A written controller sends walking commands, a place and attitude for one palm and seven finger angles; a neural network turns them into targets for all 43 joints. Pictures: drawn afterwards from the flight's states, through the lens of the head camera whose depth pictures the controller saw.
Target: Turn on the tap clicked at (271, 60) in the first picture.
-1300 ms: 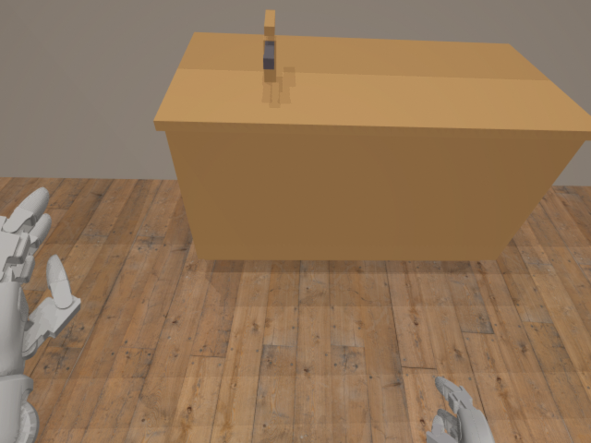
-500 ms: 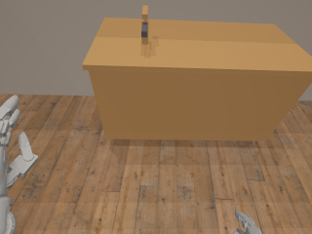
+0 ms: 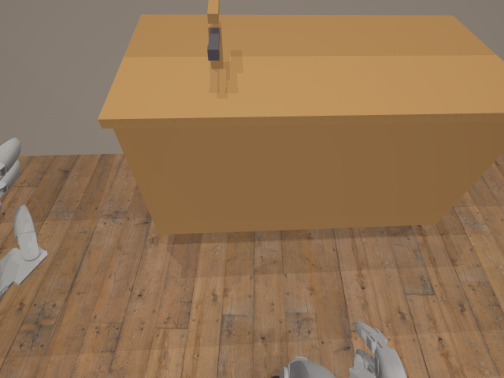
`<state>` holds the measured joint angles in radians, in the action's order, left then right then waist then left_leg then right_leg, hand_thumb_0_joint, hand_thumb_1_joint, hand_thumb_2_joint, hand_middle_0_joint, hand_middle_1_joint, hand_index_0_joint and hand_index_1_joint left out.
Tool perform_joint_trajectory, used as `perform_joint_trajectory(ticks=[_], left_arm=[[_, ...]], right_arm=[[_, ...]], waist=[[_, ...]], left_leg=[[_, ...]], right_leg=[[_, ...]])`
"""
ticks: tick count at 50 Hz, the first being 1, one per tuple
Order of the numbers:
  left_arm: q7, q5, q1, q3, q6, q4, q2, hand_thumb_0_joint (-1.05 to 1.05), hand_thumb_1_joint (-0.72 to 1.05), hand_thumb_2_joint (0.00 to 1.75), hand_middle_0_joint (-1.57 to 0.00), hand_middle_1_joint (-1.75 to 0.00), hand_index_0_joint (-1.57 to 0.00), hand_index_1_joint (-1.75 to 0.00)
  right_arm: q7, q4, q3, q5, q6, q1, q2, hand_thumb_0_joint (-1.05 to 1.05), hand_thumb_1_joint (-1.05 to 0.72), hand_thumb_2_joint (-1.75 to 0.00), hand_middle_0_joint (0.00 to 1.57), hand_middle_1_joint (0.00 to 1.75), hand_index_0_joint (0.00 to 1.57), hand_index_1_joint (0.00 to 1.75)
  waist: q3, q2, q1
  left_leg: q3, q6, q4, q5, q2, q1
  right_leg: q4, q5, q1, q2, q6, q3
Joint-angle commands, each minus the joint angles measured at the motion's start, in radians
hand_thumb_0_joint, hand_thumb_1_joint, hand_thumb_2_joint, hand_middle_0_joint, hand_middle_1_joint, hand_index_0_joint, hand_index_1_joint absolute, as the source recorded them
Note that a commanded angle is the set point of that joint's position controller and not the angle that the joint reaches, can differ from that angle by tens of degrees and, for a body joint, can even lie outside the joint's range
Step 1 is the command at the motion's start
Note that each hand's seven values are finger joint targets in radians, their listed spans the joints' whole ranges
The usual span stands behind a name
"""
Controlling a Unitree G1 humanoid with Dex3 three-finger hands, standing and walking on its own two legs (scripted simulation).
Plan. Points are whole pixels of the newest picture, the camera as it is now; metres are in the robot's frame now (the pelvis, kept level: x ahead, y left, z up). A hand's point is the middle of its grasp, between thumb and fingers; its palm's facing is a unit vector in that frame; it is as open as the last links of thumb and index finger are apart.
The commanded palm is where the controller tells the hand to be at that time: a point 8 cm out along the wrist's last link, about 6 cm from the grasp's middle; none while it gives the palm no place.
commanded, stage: turn to face it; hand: left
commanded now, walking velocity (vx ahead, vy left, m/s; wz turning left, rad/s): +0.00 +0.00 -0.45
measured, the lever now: (213, 52) +0.82 +0.14 +0.09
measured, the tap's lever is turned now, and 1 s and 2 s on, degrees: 0 0 0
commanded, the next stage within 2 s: take the last steps up to it in 0.58 s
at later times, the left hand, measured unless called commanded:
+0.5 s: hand (115, 176) +0.31 +0.19 +0.19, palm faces +0.29 -0.84 -0.47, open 7.4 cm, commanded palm +0.27 +0.23 +0.18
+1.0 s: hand (161, 169) +0.35 +0.15 +0.17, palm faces +0.17 -0.90 -0.41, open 7.4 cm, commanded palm +0.30 +0.21 +0.18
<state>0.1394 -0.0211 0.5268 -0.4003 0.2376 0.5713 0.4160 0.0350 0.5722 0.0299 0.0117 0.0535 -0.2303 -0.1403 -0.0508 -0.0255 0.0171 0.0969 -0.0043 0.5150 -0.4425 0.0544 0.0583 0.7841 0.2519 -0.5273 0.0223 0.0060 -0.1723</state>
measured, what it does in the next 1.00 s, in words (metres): steps on the spot: right foot, then left foot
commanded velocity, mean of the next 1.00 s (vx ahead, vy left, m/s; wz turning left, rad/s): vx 0.10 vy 0.00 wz -0.23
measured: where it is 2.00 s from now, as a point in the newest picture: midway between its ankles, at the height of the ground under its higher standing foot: (276, 372)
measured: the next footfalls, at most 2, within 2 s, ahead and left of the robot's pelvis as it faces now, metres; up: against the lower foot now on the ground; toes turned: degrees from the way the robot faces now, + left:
right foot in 0.06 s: +0.17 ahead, -0.06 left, +0.00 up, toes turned -8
left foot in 0.58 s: +0.11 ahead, +0.12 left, +0.00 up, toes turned -8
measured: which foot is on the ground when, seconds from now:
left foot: down 0.00-0.06, up 0.08-0.56, down 0.58-0.90, up 0.92-1.00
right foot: up 0.00-0.04, down 0.06-0.66, up 0.68-0.80, down 0.82-1.00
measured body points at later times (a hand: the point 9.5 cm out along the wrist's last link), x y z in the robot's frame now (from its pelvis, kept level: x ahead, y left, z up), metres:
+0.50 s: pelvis +0.06 -0.02 +0.01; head +0.07 -0.03 +0.46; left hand +0.29 +0.23 +0.22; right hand +0.19 -0.30 -0.08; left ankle +0.08 +0.13 -0.71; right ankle +0.13 -0.06 -0.73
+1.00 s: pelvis +0.07 -0.02 +0.00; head +0.07 -0.04 +0.45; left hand +0.33 +0.19 +0.19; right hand +0.15 -0.28 -0.11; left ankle +0.07 +0.12 -0.68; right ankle +0.04 -0.09 -0.73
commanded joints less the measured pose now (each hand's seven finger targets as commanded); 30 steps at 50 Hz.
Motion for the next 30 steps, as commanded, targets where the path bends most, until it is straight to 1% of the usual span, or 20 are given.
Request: perform_joint_trajectory(ticks=[1, 2, 3, 4, 5, 6, 7, 8, 9, 10, 11, 12, 15, 16, 19, 21, 24, 26, 28, 30], left_arm=[[-0.013, -0.015, -0.091, -0.113, 0.005, 0.085, 0.136, 0.00, 0.90, 0.90, -0.20, -0.30, -0.20, -0.30], [-0.014, -0.010, -0.115, -0.128, 0.007, 0.087, 0.152, 0.00, 0.90, 0.90, -0.20, -0.30, -0.20, -0.30], [-0.013, -0.001, -0.144, -0.142, 0.017, 0.092, 0.182, 0.00, 0.90, 0.90, -0.20, -0.30, -0.20, -0.30], [-0.009, -0.009, -0.153, -0.166, 0.028, 0.097, 0.182, 0.00, 0.90, 0.90, -0.20, -0.30, -0.20, -0.30], [-0.002, -0.012, -0.149, -0.163, 0.028, 0.074, 0.161, 0.00, 0.90, 0.90, -0.20, -0.30, -0.20, -0.30], [-0.001, -0.009, -0.136, -0.133, 0.031, 0.078, 0.157, 0.00, 0.90, 0.90, -0.20, -0.30, -0.20, -0.30], [0.004, -0.006, -0.136, -0.127, 0.041, 0.119, 0.164, 0.00, 0.90, 0.90, -0.20, -0.30, -0.20, -0.30], [0.007, -0.007, -0.129, -0.119, 0.052, 0.156, 0.156, 0.00, 0.90, 0.90, -0.20, -0.30, -0.20, -0.30], [0.010, -0.007, -0.127, -0.118, 0.058, 0.188, 0.158, 0.00, 0.90, 0.90, -0.20, -0.30, -0.20, -0.30], [0.014, -0.004, -0.163, -0.115, 0.070, 0.252, 0.169, 0.00, 0.90, 0.90, -0.20, -0.30, -0.20, -0.30], [0.018, -0.011, -0.150, -0.115, 0.074, 0.280, 0.177, 0.00, 0.90, 0.90, -0.20, -0.30, -0.20, -0.30], [0.023, -0.015, -0.132, -0.127, 0.077, 0.295, 0.192, 0.00, 0.90, 0.90, -0.20, -0.30, -0.20, -0.30], [0.039, -0.019, -0.055, -0.159, 0.071, 0.238, 0.195, 0.00, 0.90, 0.90, -0.20, -0.30, -0.20, -0.30], [0.039, -0.020, -0.028, -0.157, 0.064, 0.199, 0.178, 0.00, 0.90, 0.90, -0.20, -0.30, -0.20, -0.30], [0.034, -0.020, -0.023, -0.125, 0.039, 0.093, 0.138, 0.00, 0.90, 0.90, -0.20, -0.30, -0.20, -0.30], [0.031, -0.018, -0.022, -0.101, 0.022, 0.020, 0.120, 0.00, 0.90, 0.90, -0.20, -0.30, -0.20, -0.30], [0.029, -0.015, -0.070, -0.062, 0.003, -0.011, 0.105, 0.00, 0.90, 0.90, -0.20, -0.30, -0.20, -0.30], [0.030, -0.006, -0.113, -0.034, -0.002, 0.027, 0.109, 0.00, 0.90, 0.90, -0.20, -0.30, -0.20, -0.30], [0.031, 0.000, -0.145, -0.017, 0.000, 0.072, 0.112, 0.00, 0.90, 0.90, -0.20, -0.30, -0.20, -0.30], [0.034, 0.005, -0.202, -0.044, 0.013, 0.164, 0.152, 0.00, 0.90, 0.90, -0.20, -0.30, -0.20, -0.30]], right_arm=[[0.027, -0.133, -0.063, -0.003, 0.031, 0.088, -0.152, 0.00, -0.90, -0.90, 0.20, 0.30, 0.20, 0.30], [0.024, -0.138, -0.063, -0.011, 0.034, 0.107, -0.155, 0.00, -0.90, -0.90, 0.20, 0.30, 0.20, 0.30], [0.022, -0.151, -0.065, -0.017, 0.038, 0.122, -0.152, 0.00, -0.90, -0.90, 0.20, 0.30, 0.20, 0.30], [0.015, -0.173, -0.072, -0.010, 0.044, 0.140, -0.147, 0.00, -0.90, -0.90, 0.20, 0.30, 0.20, 0.30], [0.017, -0.165, -0.063, 0.002, 0.044, 0.134, -0.138, 0.00, -0.90, -0.90, 0.20, 0.30, 0.20, 0.30], [0.007, -0.148, -0.076, 0.000, 0.035, 0.100, -0.158, 0.00, -0.90, -0.90, 0.20, 0.30, 0.20, 0.30], [-0.006, -0.136, -0.073, 0.000, 0.024, 0.099, -0.163, 0.00, -0.90, -0.90, 0.20, 0.30, 0.20, 0.30], [-0.011, -0.123, -0.065, -0.002, 0.017, 0.121, -0.160, 0.00, -0.90, -0.90, 0.20, 0.30, 0.20, 0.30], [-0.010, -0.115, -0.056, -0.003, 0.011, 0.131, -0.152, 0.00, -0.90, -0.90, 0.20, 0.30, 0.20, 0.30], [-0.006, -0.119, -0.054, 0.001, 0.007, 0.143, -0.149, 0.00, -0.90, -0.90, 0.20, 0.30, 0.20, 0.30], [0.000, -0.126, -0.053, 0.003, 0.014, 0.155, -0.152, 0.00, -0.90, -0.90, 0.20, 0.30, 0.20, 0.30], [0.004, -0.123, -0.055, 0.009, 0.020, 0.146, -0.155, 0.00, -0.90, -0.90, 0.20, 0.30, 0.20, 0.30], [0.012, -0.113, -0.057, 0.017, 0.023, 0.120, -0.149, 0.00, -0.90, -0.90, 0.20, 0.30, 0.20, 0.30], [0.014, -0.123, -0.054, 0.014, 0.022, 0.116, -0.140, 0.00, -0.90, -0.90, 0.20, 0.30, 0.20, 0.30], [0.019, -0.140, -0.058, -0.001, 0.011, 0.100, -0.151, 0.00, -0.90, -0.90, 0.20, 0.30, 0.20, 0.30], [0.022, -0.151, -0.056, -0.014, 0.002, 0.100, -0.154, 0.00, -0.90, -0.90, 0.20, 0.30, 0.20, 0.30], [0.024, -0.167, -0.061, -0.028, -0.016, 0.091, -0.172, 0.00, -0.90, -0.90, 0.20, 0.30, 0.20, 0.30], [0.027, -0.174, -0.061, -0.029, -0.020, 0.091, -0.178, 0.00, -0.90, -0.90, 0.20, 0.30, 0.20, 0.30], [0.029, -0.181, -0.061, -0.025, -0.022, 0.085, -0.188, 0.00, -0.90, -0.90, 0.20, 0.30, 0.20, 0.30], [0.035, -0.193, -0.071, -0.019, -0.015, 0.107, -0.209, 0.00, -0.90, -0.90, 0.20, 0.30, 0.20, 0.30]], waist=[[0.167, -0.145, -0.015], [0.180, -0.073, -0.034], [0.217, 0.089, -0.046], [0.244, 0.249, -0.040], [0.191, 0.203, -0.021], [0.188, 0.197, -0.007], [0.200, 0.141, -0.007], [0.203, 0.095, -0.013], [0.211, 0.061, -0.014], [0.236, 0.017, -0.016], [0.217, 0.016, -0.023], [0.216, 0.011, -0.028], [0.256, 0.034, -0.040], [0.257, 0.064, -0.048], [0.243, 0.098, -0.038], [0.228, 0.122, -0.035], [0.208, 0.171, -0.031], [0.188, 0.140, -0.025], [0.169, 0.076, -0.022], [0.128, -0.073, -0.036]], left_leg=[[0.023, 0.014, 0.194, 0.913, 0.193, 0.093], [0.025, 0.019, 0.337, 0.782, 0.180, 0.186], [0.057, 0.000, 0.622, 0.447, 0.080, 0.322], [0.003, -0.025, 0.870, -0.149, -0.056, 0.499], [-0.143, -0.028, 0.903, -0.171, -0.011, 0.473], [-0.167, -0.041, 0.910, -0.128, 0.003, 0.446], [-0.169, -0.047, 0.891, -0.052, 0.012, 0.441], [-0.161, -0.046, 0.849, 0.008, 0.018, 0.432], [-0.143, -0.045, 0.794, 0.032, 0.020, 0.419], [-0.124, -0.045, 0.700, 0.031, 0.018, 0.377], [-0.110, -0.042, 0.618, 0.033, 0.014, 0.360], [-0.098, -0.041, 0.544, 0.039, 0.006, 0.343], [-0.067, -0.037, 0.366, 0.046, -0.023, 0.346], [-0.062, -0.034, 0.324, 0.057, -0.029, 0.348], [-0.066, -0.029, 0.235, 0.053, -0.033, 0.349], [-0.069, -0.019, 0.188, 0.042, -0.033, 0.335], [-0.074, -0.002, 0.112, 0.044, -0.033, 0.282], [-0.072, 0.009, 0.000, 0.092, -0.020, 0.187], [-0.088, 0.030, -0.111, 0.122, 0.017, 0.112], [-0.205, 0.083, -0.196, 0.131, 0.145, 0.117]], right_leg=[[-0.217, -0.203, 0.362, 0.030, 0.009, -0.023], [-0.245, -0.266, 0.471, -0.012, 0.030, 0.031], [-0.244, -0.605, 0.570, -0.150, 0.110, 0.242], [-0.293, -0.950, 0.607, -0.325, 0.229, 0.573], [-0.363, -0.857, 0.467, -0.378, 0.220, 0.625], [-0.440, -0.529, 0.393, -0.378, 0.165, 0.673], [-0.479, -0.272, 0.359, -0.346, 0.066, 0.626], [-0.504, -0.145, 0.324, -0.313, 0.009, 0.566], [-0.513, -0.087, 0.306, -0.284, 0.016, 0.500], [-0.512, -0.039, 0.279, -0.260, 0.065, 0.446], [-0.529, -0.044, 0.247, -0.260, 0.084, 0.450], [-0.538, -0.045, 0.240, -0.253, 0.085, 0.451], [-0.532, -0.115, 0.348, -0.232, -0.026, 0.446], [-0.524, -0.157, 0.366, -0.218, -0.022, 0.448], [-0.512, -0.211, 0.388, -0.224, 0.056, 0.468], [-0.504, -0.244, 0.390, -0.219, 0.045, 0.469], [-0.540, -0.123, 0.352, -0.215, 0.033, 0.478], [-0.540, -0.035, 0.287, -0.205, 0.037, 0.471], [-0.513, 0.053, 0.233, -0.159, 0.009, 0.449], [-0.414, 0.072, 0.181, -0.064, -0.037, 0.408]])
